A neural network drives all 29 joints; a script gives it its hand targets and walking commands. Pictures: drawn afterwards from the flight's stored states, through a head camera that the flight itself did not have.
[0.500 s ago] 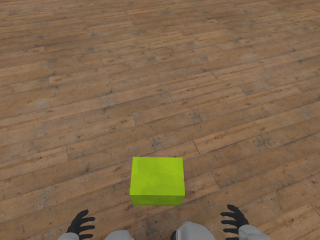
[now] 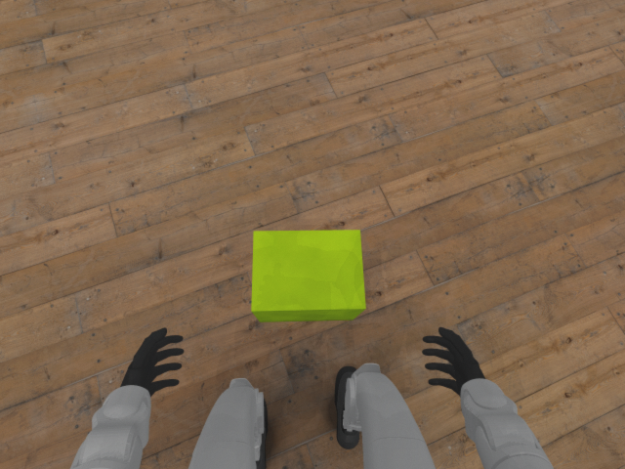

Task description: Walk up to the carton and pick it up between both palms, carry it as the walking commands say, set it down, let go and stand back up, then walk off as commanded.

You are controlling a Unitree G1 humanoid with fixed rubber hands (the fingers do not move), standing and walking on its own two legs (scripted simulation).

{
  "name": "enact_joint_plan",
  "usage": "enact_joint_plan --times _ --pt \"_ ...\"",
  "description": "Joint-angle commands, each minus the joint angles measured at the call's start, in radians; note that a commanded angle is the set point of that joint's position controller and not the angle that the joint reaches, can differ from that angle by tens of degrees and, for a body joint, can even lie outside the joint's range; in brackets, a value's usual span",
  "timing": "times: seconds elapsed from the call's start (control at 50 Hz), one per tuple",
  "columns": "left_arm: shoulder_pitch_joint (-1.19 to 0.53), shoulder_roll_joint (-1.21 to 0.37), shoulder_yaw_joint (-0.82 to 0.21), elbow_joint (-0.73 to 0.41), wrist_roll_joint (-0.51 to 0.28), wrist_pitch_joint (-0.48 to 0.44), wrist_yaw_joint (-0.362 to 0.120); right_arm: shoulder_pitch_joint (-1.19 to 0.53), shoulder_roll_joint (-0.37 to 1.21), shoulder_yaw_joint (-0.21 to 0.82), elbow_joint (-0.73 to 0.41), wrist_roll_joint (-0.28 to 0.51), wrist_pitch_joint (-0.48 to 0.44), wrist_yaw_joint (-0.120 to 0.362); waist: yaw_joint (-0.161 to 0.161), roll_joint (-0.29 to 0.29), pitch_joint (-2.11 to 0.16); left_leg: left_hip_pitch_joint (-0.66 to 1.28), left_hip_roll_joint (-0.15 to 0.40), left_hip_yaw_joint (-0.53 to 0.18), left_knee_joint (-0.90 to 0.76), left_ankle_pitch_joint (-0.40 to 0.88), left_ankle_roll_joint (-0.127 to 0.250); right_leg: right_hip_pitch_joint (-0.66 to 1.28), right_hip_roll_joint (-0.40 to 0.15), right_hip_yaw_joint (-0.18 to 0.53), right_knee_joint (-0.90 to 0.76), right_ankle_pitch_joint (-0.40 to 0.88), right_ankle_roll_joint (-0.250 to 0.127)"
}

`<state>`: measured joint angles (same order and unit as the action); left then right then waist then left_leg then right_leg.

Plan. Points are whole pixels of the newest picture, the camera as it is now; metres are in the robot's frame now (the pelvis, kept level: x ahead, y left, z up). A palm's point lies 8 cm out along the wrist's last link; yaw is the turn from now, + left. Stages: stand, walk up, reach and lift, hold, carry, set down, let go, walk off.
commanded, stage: reach and lift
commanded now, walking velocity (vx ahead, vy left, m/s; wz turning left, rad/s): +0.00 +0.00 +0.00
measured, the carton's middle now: (306, 278) +0.45 +0.00 -0.60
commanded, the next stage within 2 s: none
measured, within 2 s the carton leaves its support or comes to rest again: neither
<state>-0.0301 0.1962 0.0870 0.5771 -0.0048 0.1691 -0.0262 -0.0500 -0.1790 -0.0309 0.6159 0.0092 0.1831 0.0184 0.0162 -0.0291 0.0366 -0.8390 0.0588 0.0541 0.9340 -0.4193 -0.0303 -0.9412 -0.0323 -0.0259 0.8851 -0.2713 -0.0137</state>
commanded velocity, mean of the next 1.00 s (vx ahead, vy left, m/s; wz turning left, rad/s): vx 0.00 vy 0.00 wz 0.00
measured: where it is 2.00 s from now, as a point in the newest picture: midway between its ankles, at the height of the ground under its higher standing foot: (301, 436)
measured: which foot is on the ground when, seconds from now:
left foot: down 0.00-1.00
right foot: down 0.00-1.00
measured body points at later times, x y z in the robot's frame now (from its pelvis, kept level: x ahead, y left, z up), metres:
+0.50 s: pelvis -0.04 -0.01 -0.04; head +0.21 -0.01 +0.33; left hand +0.35 +0.21 -0.17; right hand +0.37 -0.21 -0.17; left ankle +0.01 +0.13 -0.68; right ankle +0.08 -0.12 -0.68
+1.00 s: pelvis -0.02 +0.00 -0.06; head +0.29 +0.00 +0.27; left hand +0.44 +0.23 -0.20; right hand +0.47 -0.20 -0.20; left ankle +0.01 +0.13 -0.68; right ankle +0.08 -0.12 -0.68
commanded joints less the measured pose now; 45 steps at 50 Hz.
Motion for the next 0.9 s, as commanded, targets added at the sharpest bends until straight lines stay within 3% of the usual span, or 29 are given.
enact_joint_plan --times 0.0,0.02,0.04,0.06,0.08,0.1,0.12,0.14,0.16,0.18,0.2,0.22,0.3,0.32,0.38,0.42,0.46,0.5,0.52,0.58,0.64,0.66,0.68,0.72,0.76,0.78,0.82,0.86,0.88 --pt "-0.275 0.079 0.074 -0.187 -0.033 0.039 0.026 -0.268 -0.215 -0.181 -0.195 -0.002 0.017 0.01 -0.019 0.033 -0.512 -0.027 -0.108 -0.014 -0.063 0.044 -0.018 0.289 0.061 0.004 -0.013 -0.018 0.003" --pt "-0.303 0.044 0.048 -0.166 -0.051 0.068 0.025 -0.284 -0.221 -0.193 -0.148 -0.002 0.044 0.012 -0.043 0.03 -0.46 -0.039 -0.099 -0.022 -0.077 -0.035 -0.014 0.26 0.06 0.0 0.001 -0.109 0.0" --pt "-0.313 0.056 0.054 -0.159 -0.058 0.084 0.022 -0.321 -0.21 -0.178 -0.148 0.009 0.062 0.012 -0.021 0.039 -0.413 -0.047 -0.099 -0.017 -0.086 -0.105 -0.009 0.273 0.053 0.005 -0.021 -0.193 -0.007" --pt "-0.377 0.084 0.064 -0.216 -0.052 0.097 0.03 -0.353 -0.239 -0.208 -0.139 0.005 0.077 0.014 -0.032 0.025 -0.421 -0.029 -0.088 -0.026 -0.08 -0.14 -0.008 0.255 0.051 -0.003 -0.002 -0.23 -0.002" --pt "-0.426 0.111 0.075 -0.159 -0.03 0.115 0.025 -0.406 -0.212 -0.192 -0.128 0.014 0.097 0.009 -0.014 0.042 -0.376 -0.056 -0.095 -0.007 -0.067 -0.153 -0.008 0.256 0.044 0.01 -0.035 -0.262 -0.002" --pt "-0.491 0.085 0.053 -0.178 -0.055 0.122 0.026 -0.429 -0.22 -0.21 -0.099 0.013 0.1 0.007 -0.04 0.057 -0.356 -0.056 -0.091 -0.017 -0.08 -0.188 -0.009 0.254 0.045 -0.002 -0.015 -0.273 -0.005" --pt "-0.533 0.107 0.078 -0.179 -0.041 0.127 0.032 -0.488 -0.237 -0.23 -0.084 -0.009 0.106 0.007 -0.036 0.024 -0.406 -0.057 -0.085 -0.033 -0.065 -0.173 -0.01 0.251 0.048 0.001 -0.009 -0.257 -0.005" --pt "-0.642 0.118 0.076 -0.168 -0.034 0.128 0.034 -0.563 -0.225 -0.23 -0.055 -0.001 0.108 0.005 -0.031 0.075 -0.39 -0.062 -0.086 -0.039 -0.059 -0.207 -0.012 0.191 0.045 -0.005 0.015 -0.275 -0.001" --pt "-0.645 0.13 0.089 -0.075 -0.039 0.141 0.03 -0.629 -0.222 -0.213 -0.029 -0.004 0.117 -0.001 -0.01 0.02 -0.363 -0.118 -0.099 -0.025 -0.024 -0.183 -0.005 0.211 0.042 0.011 -0.001 -0.293 -0.002" --pt "-0.672 0.112 0.077 -0.075 -0.022 0.144 0.034 -0.616 -0.219 -0.244 0.017 -0.025 0.122 -0.006 -0.048 0.001 -0.38 -0.112 -0.091 -0.03 -0.021 -0.175 -0.002 0.195 0.04 0.011 0.01 -0.277 0.006" --pt "-0.713 0.103 0.09 -0.093 -0.035 0.131 0.037 -0.636 -0.213 -0.245 0.031 -0.01 0.115 -0.009 -0.039 0.027 -0.398 -0.145 -0.095 -0.029 -0.02 -0.181 -0.006 0.187 0.044 0.011 0.024 -0.274 0.007" --pt "-0.694 0.136 0.093 -0.003 -0.024 0.137 0.033 -0.635 -0.204 -0.248 0.071 -0.013 0.12 -0.021 -0.034 0.04 -0.399 -0.136 -0.1 -0.024 -0.018 -0.195 -0.003 0.188 0.041 0.009 0.019 -0.277 0.01" --pt "-0.87 0.178 0.165 0.06 -0.033 0.098 0.045 -0.841 -0.235 -0.264 0.046 -0.012 0.078 -0.044 -0.04 -0.047 -0.548 -0.172 -0.097 -0.016 0.042 -0.112 0.006 0.197 0.049 0.027 0.058 -0.197 0.035" --pt "-0.859 0.182 0.173 0.091 -0.036 0.084 0.046 -0.863 -0.208 -0.239 0.049 0.025 0.066 -0.05 -0.016 -0.028 -0.583 -0.185 -0.108 -0.016 0.047 -0.092 0.017 0.22 0.044 0.039 0.067 -0.181 0.042" --pt "-0.901 0.191 0.181 0.117 -0.044 0.032 0.044 -0.895 -0.21 -0.227 0.07 0.038 0.022 -0.063 -0.013 -0.043 -0.684 -0.243 -0.114 -0.002 0.064 -0.014 0.015 0.256 0.05 0.044 0.104 -0.04 0.049" --pt "-0.876 0.235 0.211 0.107 -0.022 -0.009 0.044 -0.892 -0.226 -0.255 0.057 0.039 -0.008 -0.07 -0.01 -0.001 -0.798 -0.249 -0.136 0.008 0.065 0.106 0.006 0.282 0.067 0.025 0.141 0.151 0.048" --pt "-0.914 0.278 0.233 0.057 -0.028 -0.049 0.042 -0.923 -0.256 -0.261 0.027 0.053 -0.03 -0.082 -0.018 -0.034 -0.966 -0.299 -0.144 0.014 0.109 0.178 0.005 0.405 0.067 0.058 0.177 0.316 0.043" --pt "-0.957 0.315 0.265 0.022 -0.029 -0.085 0.03 -0.978 -0.226 -0.252 -0.066 0.08 -0.065 -0.094 0.013 -0.056 -1.071 -0.33 -0.147 0.016 0.105 0.213 0.01 0.473 0.063 0.084 0.175 0.405 0.046" --pt "-0.943 0.306 0.242 -0.021 -0.055 -0.094 0.032 -0.96 -0.226 -0.246 -0.082 0.09 -0.066 -0.096 -0.009 -0.106 -1.197 -0.327 -0.154 0.014 0.106 0.282 0.008 0.571 0.073 0.081 0.193 0.527 0.05" --pt "-0.959 0.297 0.231 -0.073 -0.077 -0.122 0.034 -0.946 -0.251 -0.29 -0.07 0.073 -0.096 -0.096 -0.049 -0.052 -1.251 -0.321 -0.156 -0.005 0.098 0.406 -0.007 0.532 0.077 0.075 0.213 0.66 0.029" --pt "-1.006 0.289 0.226 -0.065 -0.089 -0.133 0.035 -0.992 -0.255 -0.297 -0.04 0.072 -0.114 -0.085 -0.036 -0.06 -1.208 -0.387 -0.153 -0.007 0.091 0.389 -0.007 0.472 0.065 0.074 0.222 0.633 0.028" --pt "-0.997 0.283 0.212 -0.073 -0.083 -0.137 0.032 -0.987 -0.244 -0.3 -0.052 0.082 -0.121 -0.088 -0.059 -0.033 -1.237 -0.378 -0.153 -0.007 0.1 0.408 -0.005 0.506 0.071 0.083 0.224 0.679 0.021" --pt "-1.042 0.321 0.248 -0.034 -0.077 -0.14 0.031 -1.054 -0.256 -0.314 -0.054 0.073 -0.128 -0.082 -0.043 -0.042 -1.19 -0.435 -0.153 -0.016 0.127 0.415 -0.003 0.409 0.065 0.087 0.254 0.656 0.032" --pt "-1.097 0.325 0.242 -0.03 -0.092 -0.135 0.028 -1.128 -0.3 -0.335 -0.084 0.062 -0.133 -0.081 -0.059 -0.063 -1.193 -0.458 -0.15 -0.013 0.122 0.388 -0.001 0.383 0.062 0.069 0.242 0.607 0.029" --pt "-1.106 0.304 0.241 -0.04 -0.069 -0.124 0.035 -1.115 -0.321 -0.371 -0.041 0.033 -0.129 -0.074 -0.093 -0.016 -1.252 -0.414 -0.151 -0.022 0.11 0.423 -0.006 0.384 0.063 0.059 0.241 0.638 0.03" --pt "-1.134 0.314 0.261 -0.054 -0.066 -0.124 0.035 -1.12 -0.305 -0.355 -0.017 0.043 -0.126 -0.07 -0.055 -0.016 -1.245 -0.43 -0.148 -0.016 0.112 0.425 -0.011 0.392 0.06 0.079 0.231 0.637 0.021" --pt "-1.106 0.29 0.254 -0.005 -0.049 -0.115 0.035 -1.097 -0.293 -0.359 0.036 0.045 -0.125 -0.048 -0.058 0.017 -1.203 -0.415 -0.144 -0.023 0.121 0.419 -0.007 0.296 0.061 0.057 0.242 0.593 0.021" --pt "-1.069 0.259 0.216 -0.024 -0.062 -0.115 0.037 -1.037 -0.305 -0.385 0.027 0.034 -0.129 -0.034 -0.105 0.024 -1.276 -0.337 -0.138 -0.038 0.121 0.499 -0.009 0.297 0.061 0.03 0.243 0.655 0.009" --pt "-1.085 0.252 0.232 -0.014 -0.048 -0.113 0.039 -1.033 -0.311 -0.388 0.043 0.018 -0.127 -0.025 -0.096 0.025 -1.261 -0.332 -0.137 -0.039 0.119 0.513 -0.012 0.262 0.059 0.026 0.238 0.641 0.018"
